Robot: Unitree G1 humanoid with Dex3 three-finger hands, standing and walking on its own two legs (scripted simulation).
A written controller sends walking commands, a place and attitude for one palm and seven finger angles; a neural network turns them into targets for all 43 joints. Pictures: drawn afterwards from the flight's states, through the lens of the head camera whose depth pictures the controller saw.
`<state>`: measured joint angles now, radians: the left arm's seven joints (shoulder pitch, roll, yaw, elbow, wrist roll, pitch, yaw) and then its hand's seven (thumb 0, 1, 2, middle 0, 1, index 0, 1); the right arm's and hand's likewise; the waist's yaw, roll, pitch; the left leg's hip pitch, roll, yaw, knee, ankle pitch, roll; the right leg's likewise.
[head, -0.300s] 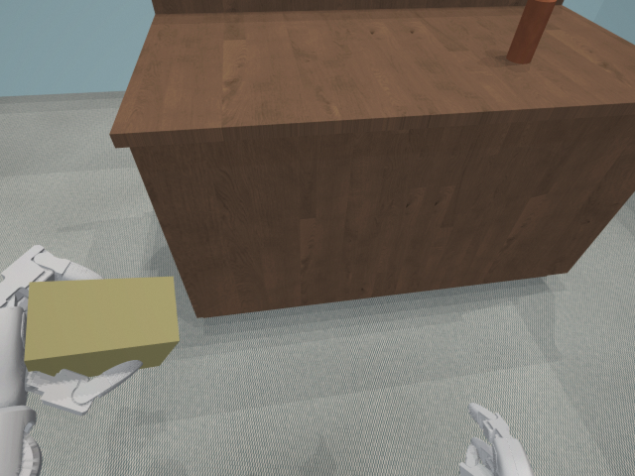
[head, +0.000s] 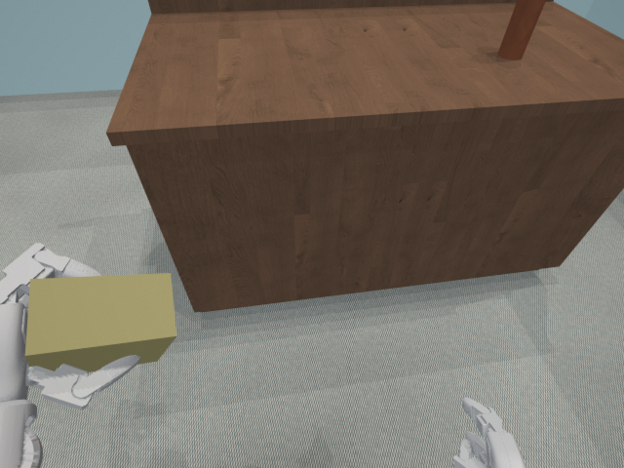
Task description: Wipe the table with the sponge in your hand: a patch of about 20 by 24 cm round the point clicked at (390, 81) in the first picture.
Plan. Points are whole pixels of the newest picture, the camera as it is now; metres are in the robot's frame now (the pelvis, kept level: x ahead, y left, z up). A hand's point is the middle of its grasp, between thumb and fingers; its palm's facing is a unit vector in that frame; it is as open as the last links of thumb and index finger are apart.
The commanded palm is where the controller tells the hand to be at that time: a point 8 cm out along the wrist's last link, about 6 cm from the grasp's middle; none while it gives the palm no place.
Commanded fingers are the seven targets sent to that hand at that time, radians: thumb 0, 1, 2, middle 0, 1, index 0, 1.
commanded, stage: look at it before walking up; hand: left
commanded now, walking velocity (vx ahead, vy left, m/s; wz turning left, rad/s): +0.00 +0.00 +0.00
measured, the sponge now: (123, 324) +0.22 +0.21 +0.14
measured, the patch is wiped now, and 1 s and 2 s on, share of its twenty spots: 0.00 0.00 0.00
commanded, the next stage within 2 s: walk to a spot facing it in 0.10 s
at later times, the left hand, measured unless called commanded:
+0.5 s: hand (108, 316) +0.22 +0.22 +0.15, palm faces +0.37 -0.85 -0.37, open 10.5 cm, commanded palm +0.18 +0.26 +0.18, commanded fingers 0.00 0.10 1.30 -1.20 -1.60 -1.20 -1.60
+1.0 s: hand (215, 299) +0.25 +0.12 +0.15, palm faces +0.14 -0.88 -0.45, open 10.5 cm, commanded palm +0.21 +0.18 +0.18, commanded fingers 0.00 0.10 1.30 -1.20 -1.60 -1.20 -1.60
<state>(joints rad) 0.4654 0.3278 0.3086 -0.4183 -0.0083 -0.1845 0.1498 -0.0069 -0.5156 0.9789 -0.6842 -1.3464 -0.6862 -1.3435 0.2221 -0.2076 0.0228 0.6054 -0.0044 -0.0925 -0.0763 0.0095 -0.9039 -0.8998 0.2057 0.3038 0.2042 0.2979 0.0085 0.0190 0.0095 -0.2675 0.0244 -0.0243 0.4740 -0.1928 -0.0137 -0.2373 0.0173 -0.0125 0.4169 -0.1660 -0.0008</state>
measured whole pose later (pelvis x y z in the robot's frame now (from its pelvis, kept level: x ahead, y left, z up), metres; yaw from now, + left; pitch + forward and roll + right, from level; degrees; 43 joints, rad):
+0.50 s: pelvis -0.01 -0.01 -0.01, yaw -6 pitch +0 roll +0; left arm 0.43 0.32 0.34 -0.45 -0.02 -0.17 0.16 -0.01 -0.52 0.98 -0.68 -1.35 -0.69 -1.35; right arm 0.18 -0.19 0.02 0.55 0.00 -0.08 -0.06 0.01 -0.90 -0.90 0.21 0.30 0.20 0.30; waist 0.04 -0.01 0.02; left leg -0.32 0.06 0.07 0.58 -0.25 -0.02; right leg -0.37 0.06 0.08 0.58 -0.21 -0.01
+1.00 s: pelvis -0.03 -0.03 -0.03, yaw -21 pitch -1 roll +1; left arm 0.41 0.34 0.35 -0.45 -0.01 -0.19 0.14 -0.01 -0.52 0.98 -0.68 -1.35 -0.69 -1.35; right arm 0.23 -0.19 0.02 0.56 0.00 -0.09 -0.02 0.01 -0.90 -0.90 0.21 0.30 0.20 0.30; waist 0.05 0.05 0.07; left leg -0.36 0.22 0.21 0.80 -0.41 -0.06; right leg -0.39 0.00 -0.08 0.77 -0.37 -0.03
